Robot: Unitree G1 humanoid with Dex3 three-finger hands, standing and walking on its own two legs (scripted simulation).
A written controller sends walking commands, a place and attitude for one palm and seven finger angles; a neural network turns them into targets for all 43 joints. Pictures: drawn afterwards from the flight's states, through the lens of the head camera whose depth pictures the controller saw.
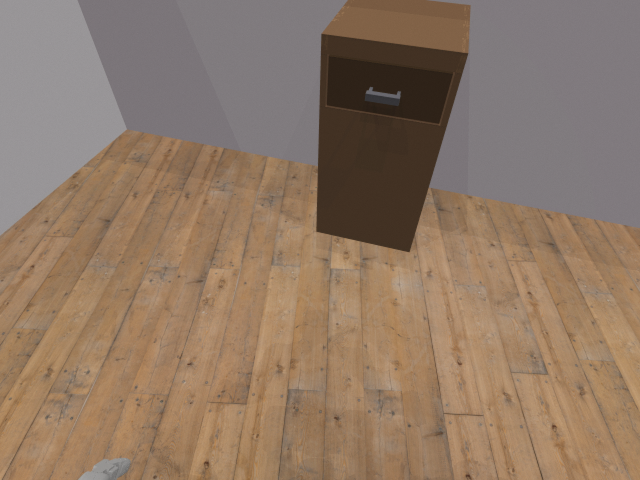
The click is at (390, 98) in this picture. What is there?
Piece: drawer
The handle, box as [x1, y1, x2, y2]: [365, 87, 400, 105]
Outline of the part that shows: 365,93 365,100 398,105 400,91 398,91 395,95 375,92 372,90 372,87 370,87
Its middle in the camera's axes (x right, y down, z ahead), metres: +0.19 -0.44 +1.17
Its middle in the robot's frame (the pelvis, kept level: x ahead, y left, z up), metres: +1.18 -0.13 -0.08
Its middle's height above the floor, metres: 0.69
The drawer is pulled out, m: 0.00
